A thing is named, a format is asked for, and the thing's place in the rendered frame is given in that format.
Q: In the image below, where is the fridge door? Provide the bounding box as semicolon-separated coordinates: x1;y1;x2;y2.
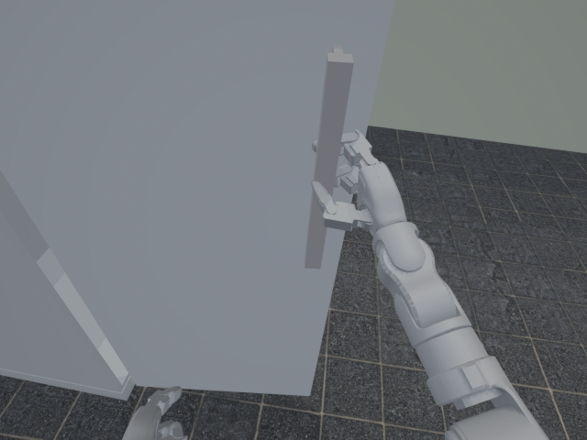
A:
0;0;394;396

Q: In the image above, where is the handle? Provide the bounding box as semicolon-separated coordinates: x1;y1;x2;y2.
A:
305;44;354;269

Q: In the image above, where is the robot right upper arm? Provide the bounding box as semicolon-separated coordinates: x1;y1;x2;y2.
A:
445;403;543;440

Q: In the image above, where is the robot right forearm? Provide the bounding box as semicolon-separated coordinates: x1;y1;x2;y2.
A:
372;222;549;440

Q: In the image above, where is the left robot hand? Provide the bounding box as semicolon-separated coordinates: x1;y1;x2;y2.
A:
122;386;188;440

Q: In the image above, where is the right robot hand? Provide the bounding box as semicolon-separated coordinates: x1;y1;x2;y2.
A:
311;129;407;237

